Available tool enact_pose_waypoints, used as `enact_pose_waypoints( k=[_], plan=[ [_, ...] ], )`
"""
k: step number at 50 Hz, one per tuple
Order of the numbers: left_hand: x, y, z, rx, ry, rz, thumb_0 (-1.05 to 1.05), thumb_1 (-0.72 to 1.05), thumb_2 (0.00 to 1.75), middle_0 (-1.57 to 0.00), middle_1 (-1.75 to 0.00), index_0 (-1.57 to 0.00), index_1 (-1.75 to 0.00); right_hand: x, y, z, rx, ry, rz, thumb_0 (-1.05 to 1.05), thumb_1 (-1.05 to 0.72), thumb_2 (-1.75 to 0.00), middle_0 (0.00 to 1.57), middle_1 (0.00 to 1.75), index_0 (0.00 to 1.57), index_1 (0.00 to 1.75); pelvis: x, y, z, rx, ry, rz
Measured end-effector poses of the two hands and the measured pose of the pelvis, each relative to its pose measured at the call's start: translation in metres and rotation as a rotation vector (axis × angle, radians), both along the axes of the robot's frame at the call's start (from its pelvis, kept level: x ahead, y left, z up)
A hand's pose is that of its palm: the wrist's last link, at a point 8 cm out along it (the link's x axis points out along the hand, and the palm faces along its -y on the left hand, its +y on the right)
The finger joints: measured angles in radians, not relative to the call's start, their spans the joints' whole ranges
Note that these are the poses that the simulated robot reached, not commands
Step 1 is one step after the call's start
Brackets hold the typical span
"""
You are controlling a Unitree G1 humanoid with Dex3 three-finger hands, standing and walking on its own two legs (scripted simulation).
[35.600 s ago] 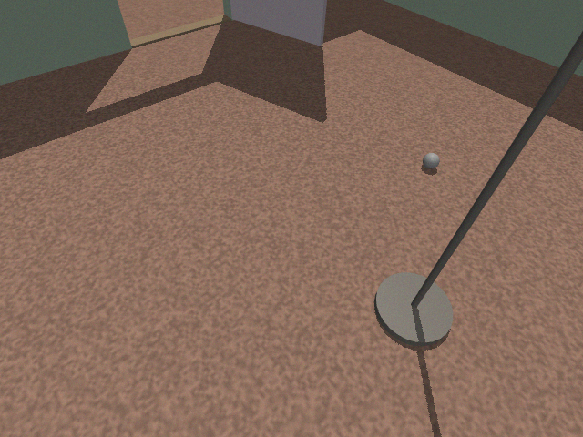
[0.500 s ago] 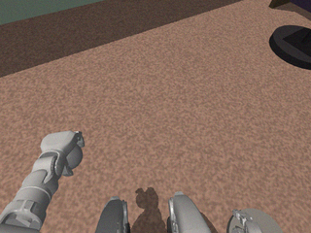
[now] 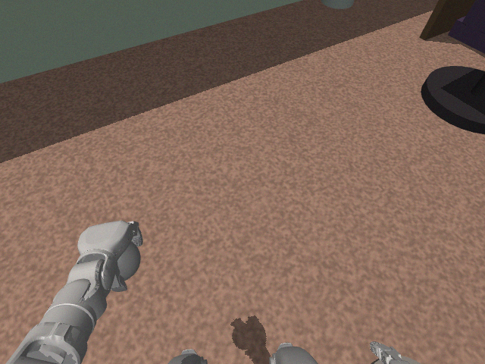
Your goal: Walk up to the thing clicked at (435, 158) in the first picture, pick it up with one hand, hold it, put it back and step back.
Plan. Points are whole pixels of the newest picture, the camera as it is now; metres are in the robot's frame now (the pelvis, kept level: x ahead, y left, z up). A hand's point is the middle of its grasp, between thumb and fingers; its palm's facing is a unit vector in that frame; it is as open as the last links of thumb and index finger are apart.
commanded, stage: hold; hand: left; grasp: from above
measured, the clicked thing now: (118, 260) +0.33 +0.23 -0.10
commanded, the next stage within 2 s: crouch in 1.98 s
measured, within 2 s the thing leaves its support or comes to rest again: neither
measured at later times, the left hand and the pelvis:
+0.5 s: hand (109, 247) +0.33 +0.22 -0.04, palm faces -0.46 -0.06 -0.89, open 10.2 cm; pelvis +0.03 +0.00 +0.03, yaw +0 degrees
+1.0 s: hand (103, 265) +0.29 +0.22 -0.02, palm faces -0.46 -0.06 -0.88, open 10.2 cm; pelvis +0.00 +0.00 +0.03, yaw +0 degrees
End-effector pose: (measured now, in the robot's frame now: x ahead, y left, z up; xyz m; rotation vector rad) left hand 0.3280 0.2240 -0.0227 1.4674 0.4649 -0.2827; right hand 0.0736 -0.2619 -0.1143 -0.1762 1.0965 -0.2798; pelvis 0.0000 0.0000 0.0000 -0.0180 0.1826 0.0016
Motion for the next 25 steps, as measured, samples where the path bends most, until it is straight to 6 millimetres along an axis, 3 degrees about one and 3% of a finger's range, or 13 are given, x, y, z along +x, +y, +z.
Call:
enact_pose_waypoints(
  k=[12,25],
  plan=[
    [0.010,0.000,0.024,0.017,-0.003,-0.028,0.00,-0.09,0.56,-0.61,-0.72,-0.69,-0.72,0.027,-0.002,0.018,0.006,-0.032,0.003,0.00,-0.90,-0.90,0.20,0.30,0.20,0.30,0.018,0.000,0.016,0.006,-0.038,-0.003],
    [0.010,-0.002,0.043,0.017,0.000,-0.034,0.00,-0.11,0.58,-0.62,-0.70,-0.70,-0.71,0.047,-0.006,0.030,0.016,-0.069,0.017,0.00,-0.90,-0.90,0.20,0.30,0.20,0.30,0.025,-0.003,0.025,0.011,-0.077,-0.004]
  ],
)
